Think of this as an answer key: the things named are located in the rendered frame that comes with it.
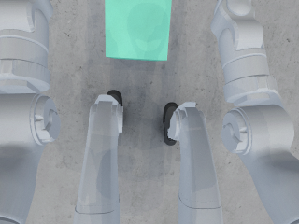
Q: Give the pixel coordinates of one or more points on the right robot shin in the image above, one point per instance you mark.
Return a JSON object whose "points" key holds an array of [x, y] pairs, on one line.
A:
{"points": [[186, 104]]}

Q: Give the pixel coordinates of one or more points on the robot right thigh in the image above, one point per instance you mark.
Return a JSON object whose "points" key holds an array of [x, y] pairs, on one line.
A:
{"points": [[199, 200]]}

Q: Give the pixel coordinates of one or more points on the robot right forearm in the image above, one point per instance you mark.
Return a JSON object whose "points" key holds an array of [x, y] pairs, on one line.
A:
{"points": [[243, 56]]}

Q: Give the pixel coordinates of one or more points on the robot left forearm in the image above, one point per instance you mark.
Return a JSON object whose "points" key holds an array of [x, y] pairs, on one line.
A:
{"points": [[24, 46]]}

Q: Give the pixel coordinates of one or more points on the right robot upper arm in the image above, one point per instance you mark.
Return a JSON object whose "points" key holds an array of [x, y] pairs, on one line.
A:
{"points": [[262, 135]]}

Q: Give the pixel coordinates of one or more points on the carton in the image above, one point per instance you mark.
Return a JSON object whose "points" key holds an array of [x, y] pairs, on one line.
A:
{"points": [[137, 29]]}

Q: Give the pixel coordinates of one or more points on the left robot upper arm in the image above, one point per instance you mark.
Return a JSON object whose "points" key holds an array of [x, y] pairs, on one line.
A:
{"points": [[28, 121]]}

